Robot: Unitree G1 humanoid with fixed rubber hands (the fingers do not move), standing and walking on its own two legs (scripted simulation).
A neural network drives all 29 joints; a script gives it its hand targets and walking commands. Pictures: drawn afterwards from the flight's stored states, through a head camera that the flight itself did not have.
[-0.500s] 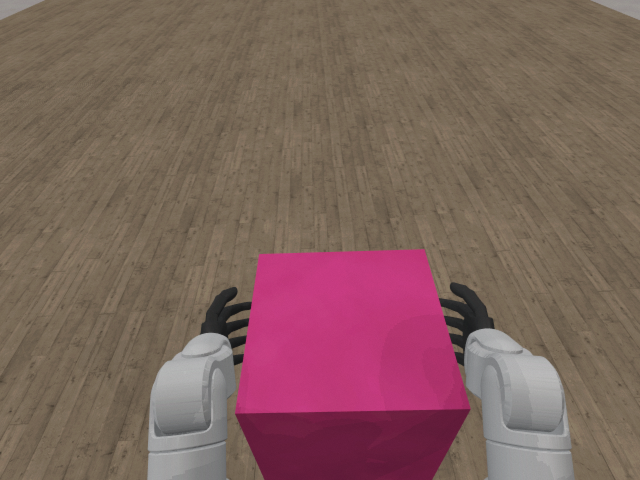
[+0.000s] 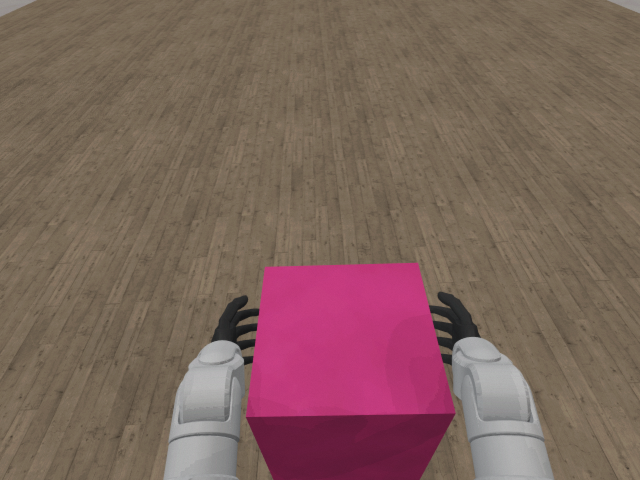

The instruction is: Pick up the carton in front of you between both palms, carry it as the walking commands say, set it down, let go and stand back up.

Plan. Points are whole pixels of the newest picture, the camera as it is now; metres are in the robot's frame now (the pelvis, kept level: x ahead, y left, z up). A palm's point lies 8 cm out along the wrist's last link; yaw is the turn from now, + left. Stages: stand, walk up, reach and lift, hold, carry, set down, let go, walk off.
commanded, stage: carry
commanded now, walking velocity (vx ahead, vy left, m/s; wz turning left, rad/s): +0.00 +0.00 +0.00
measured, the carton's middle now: (343, 376) +0.28 +0.00 -0.04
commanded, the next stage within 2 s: hold in 1.00 s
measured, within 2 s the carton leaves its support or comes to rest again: neither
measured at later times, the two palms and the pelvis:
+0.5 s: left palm (222, 350) +0.28 +0.16 +0.04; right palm (457, 346) +0.28 -0.14 +0.04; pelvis +0.00 +0.01 +0.00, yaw +0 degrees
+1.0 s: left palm (214, 351) +0.28 +0.17 +0.04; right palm (450, 347) +0.28 -0.13 +0.04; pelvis -0.01 +0.02 +0.00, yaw +0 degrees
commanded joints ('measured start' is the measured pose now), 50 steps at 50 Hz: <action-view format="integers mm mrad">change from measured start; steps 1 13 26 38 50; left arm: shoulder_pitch -479 -466 -477 -470 -471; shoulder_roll -832 -909 -891 -892 -895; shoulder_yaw -473 -539 -543 -536 -541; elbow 0 -16 -34 -24 -30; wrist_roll -221 -254 -259 -252 -255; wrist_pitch -117 -139 -122 -118 -117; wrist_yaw -220 -232 -229 -231 -231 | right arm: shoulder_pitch -475 -468 -471 -468 -469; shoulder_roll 832 915 892 892 894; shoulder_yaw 466 541 532 521 524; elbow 7 -7 -22 -11 -15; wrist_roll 210 252 250 246 250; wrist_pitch -119 -141 -124 -121 -121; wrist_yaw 203 217 214 217 219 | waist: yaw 0 -3 -1 -1 -1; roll -10 -9 -4 0 1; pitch -178 -249 -215 -209 -210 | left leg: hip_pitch -70 -37 -50 -52 -48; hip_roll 114 110 116 119 118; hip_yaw -107 -102 -104 -104 -102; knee -122 -73 -82 -81 -79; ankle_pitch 86 201 193 216 230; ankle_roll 16 16 19 22 24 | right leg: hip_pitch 167 194 174 172 171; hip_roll -98 -101 -97 -93 -91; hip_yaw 127 120 115 107 103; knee -61 -21 -22 -17 -15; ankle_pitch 90 208 178 174 175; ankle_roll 6 0 7 12 15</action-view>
